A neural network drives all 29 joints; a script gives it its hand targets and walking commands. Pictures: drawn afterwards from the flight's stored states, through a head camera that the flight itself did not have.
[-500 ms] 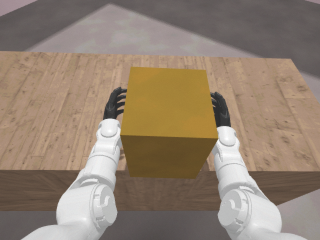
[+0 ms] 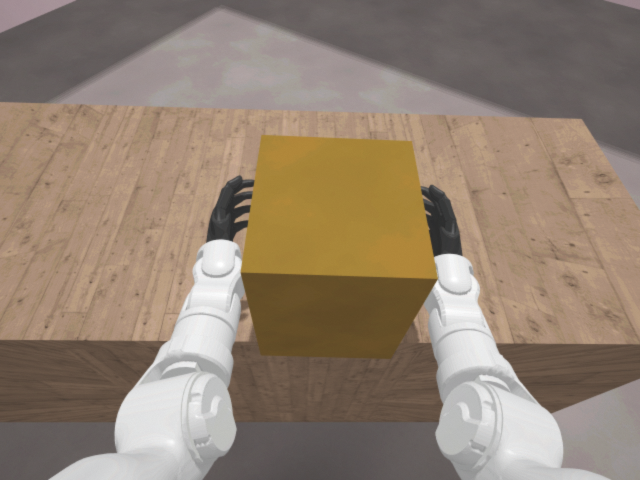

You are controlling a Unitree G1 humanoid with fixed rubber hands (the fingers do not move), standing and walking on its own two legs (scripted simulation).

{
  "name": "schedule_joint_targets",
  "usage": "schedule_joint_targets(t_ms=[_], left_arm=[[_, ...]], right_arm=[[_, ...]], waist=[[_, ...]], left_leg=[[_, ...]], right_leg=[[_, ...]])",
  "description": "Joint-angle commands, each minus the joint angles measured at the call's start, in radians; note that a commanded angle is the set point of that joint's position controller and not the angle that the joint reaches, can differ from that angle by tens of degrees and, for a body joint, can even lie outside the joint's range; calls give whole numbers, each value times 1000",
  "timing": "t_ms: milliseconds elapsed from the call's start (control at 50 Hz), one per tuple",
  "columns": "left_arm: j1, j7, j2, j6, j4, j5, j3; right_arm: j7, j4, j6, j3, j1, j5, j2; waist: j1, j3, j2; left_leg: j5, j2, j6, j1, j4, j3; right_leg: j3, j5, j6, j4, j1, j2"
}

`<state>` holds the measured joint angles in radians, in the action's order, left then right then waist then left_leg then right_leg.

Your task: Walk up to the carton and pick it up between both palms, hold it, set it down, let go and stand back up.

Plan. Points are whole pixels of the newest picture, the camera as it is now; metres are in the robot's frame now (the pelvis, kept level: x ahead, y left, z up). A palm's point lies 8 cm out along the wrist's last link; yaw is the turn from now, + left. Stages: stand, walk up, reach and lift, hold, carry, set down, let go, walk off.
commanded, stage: reach and lift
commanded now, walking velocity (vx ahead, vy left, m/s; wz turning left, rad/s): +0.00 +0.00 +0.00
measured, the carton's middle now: (331, 255) +0.40 -0.02 +0.00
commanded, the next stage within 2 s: none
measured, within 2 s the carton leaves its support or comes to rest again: leaves its support in 0.38 s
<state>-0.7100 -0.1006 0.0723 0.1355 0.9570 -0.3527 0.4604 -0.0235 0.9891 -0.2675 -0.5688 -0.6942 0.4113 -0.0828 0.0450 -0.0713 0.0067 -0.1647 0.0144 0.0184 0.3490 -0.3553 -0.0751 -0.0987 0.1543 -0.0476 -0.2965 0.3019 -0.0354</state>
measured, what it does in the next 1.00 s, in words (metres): stands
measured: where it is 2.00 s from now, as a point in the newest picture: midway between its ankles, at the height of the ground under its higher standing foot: outside the picture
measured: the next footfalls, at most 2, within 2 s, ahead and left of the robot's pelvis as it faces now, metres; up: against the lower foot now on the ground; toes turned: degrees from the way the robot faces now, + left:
none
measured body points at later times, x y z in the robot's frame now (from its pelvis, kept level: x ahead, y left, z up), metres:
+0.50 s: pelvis -0.01 +0.00 +0.00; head +0.03 +0.01 +0.45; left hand +0.41 +0.11 +0.07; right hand +0.39 -0.18 +0.07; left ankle +0.00 +0.10 -0.75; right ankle -0.01 -0.08 -0.75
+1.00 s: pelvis -0.02 -0.01 +0.00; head -0.01 +0.02 +0.45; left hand +0.40 +0.13 +0.09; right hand +0.38 -0.16 +0.09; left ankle +0.00 +0.10 -0.75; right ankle -0.01 -0.08 -0.75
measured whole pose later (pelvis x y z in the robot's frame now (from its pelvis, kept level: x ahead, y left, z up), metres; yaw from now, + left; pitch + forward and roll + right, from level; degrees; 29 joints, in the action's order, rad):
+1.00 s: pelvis -0.02 -0.01 +0.00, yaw -1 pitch +9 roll +0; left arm -0.76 -0.13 0.03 0.07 0.97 -0.28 0.36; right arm -0.09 1.09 -0.31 -0.47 -0.72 0.29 -0.03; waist 0.01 -0.15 0.05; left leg -0.11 0.02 0.01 0.35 -0.30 -0.09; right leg -0.09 0.11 -0.06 -0.27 0.32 -0.04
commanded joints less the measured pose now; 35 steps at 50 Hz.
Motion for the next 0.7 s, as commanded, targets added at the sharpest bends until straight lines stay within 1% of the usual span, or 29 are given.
schedule_joint_targets(t_ms=[0, 120, 240, 300, 400, 500, 520, 540, 560, 620, 680], left_arm=[[-579, 107, 485, 28, -59, -24, -283], [-595, 102, 505, 30, -66, -13, -302], [-676, 82, 556, 97, -110, 4, -365], [-688, 80, 562, 110, -106, 4, -376], [-703, 87, 549, 120, -87, -14, -356], [-731, 98, 516, 130, -64, -42, -304], [-721, 107, 516, 129, -22, -34, -317], [-719, 111, 511, 134, -12, -34, -300], [-732, 112, 506, 135, -7, -33, -297], [-752, 116, 485, 124, 3, -40, -269], [-760, 120, 466, 90, 12, -44, -248]], right_arm=[[108, -55, -62, 256, -547, 37, -458], [105, -61, -73, 275, -565, 26, -465], [93, -73, -157, 315, -637, 29, -474], [89, -67, -181, 335, -665, 21, -468], [85, -58, -219, 342, -715, 26, -454], [84, -39, -247, 308, -756, 58, -441], [79, -14, -248, 318, -715, 52, -460], [80, -17, -251, 330, -727, 45, -462], [79, -7, -250, 326, -730, 43, -462], [78, 9, -236, 304, -740, 48, -458], [77, 13, -208, 285, -751, 46, -447]], waist=[[28, -555, -32], [30, -582, -34], [31, -709, -46], [25, -714, -40], [8, -700, -7], [-14, -662, 21], [-6, -677, 28], [-34, -673, 27], [-31, -664, 28], [-39, -606, 31], [-50, -547, 29]], left_leg=[[276, 31, -56, -219, -1, 16], [289, 34, -58, -218, -4, 20], [435, 43, -83, -264, -43, 19], [441, 42, -79, -252, -41, 22], [357, 38, -54, -202, -2, 18], [226, 30, -23, -143, 52, -1], [213, 18, -29, -161, 58, -17], [204, 14, -26, -148, 65, -24], [180, 12, -24, -139, 73, -27], [95, 8, -14, -119, 102, -37], [34, 6, -6, -131, 119, -49]], right_leg=[[21, -549, 53, -68, -307, 43], [19, -561, 49, -68, -305, 42], [4, -665, 37, -83, -321, 33], [6, -685, 38, -85, -339, 36], [12, -659, 47, -81, -371, 44], [21, -568, 54, -72, -392, 53], [24, -583, 65, -61, -400, 53], [28, -572, 66, -60, -404, 56], [31, -554, 67, -57, -407, 58], [34, -460, 68, -42, -402, 64], [34, -351, 66, -18, -372, 66]])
